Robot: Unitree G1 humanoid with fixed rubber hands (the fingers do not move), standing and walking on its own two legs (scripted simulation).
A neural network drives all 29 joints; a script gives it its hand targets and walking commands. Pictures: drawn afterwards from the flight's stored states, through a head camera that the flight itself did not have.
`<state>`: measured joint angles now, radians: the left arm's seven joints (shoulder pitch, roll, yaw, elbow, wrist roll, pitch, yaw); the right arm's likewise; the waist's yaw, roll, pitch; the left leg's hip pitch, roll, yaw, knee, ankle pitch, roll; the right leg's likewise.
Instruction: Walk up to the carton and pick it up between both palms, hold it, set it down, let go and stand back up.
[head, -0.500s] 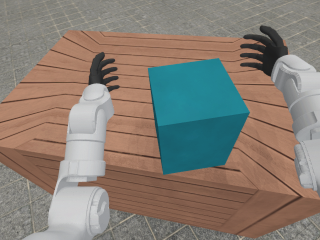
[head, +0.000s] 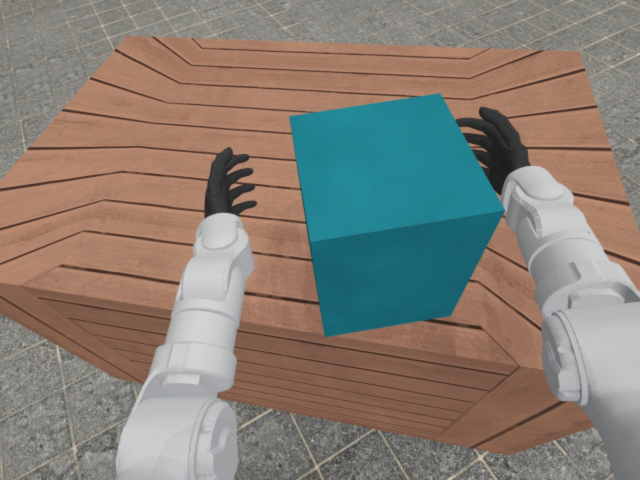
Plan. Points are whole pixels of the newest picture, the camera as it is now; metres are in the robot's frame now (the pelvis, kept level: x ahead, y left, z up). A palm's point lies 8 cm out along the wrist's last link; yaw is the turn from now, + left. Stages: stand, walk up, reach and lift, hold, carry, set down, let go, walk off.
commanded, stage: reach and lift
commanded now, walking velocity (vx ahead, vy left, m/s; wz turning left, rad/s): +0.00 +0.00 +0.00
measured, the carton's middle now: (377, 225) +0.44 +0.01 +0.04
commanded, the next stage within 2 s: none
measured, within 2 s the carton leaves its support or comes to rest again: neither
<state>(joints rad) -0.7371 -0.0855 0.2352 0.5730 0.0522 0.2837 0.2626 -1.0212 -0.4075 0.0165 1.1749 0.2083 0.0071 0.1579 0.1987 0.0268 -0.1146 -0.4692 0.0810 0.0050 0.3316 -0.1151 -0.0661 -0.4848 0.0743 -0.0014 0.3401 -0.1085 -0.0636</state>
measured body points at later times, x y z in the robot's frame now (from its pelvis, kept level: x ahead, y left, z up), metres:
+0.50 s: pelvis +0.01 +0.00 +0.00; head +0.08 -0.02 +0.44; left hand +0.41 +0.17 +0.09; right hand +0.51 -0.12 +0.10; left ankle +0.01 +0.17 -0.74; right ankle +0.02 -0.07 -0.74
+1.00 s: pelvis +0.00 -0.01 +0.00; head +0.08 -0.03 +0.44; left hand +0.41 +0.16 +0.09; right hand +0.50 -0.12 +0.10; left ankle +0.01 +0.17 -0.74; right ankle +0.02 -0.07 -0.74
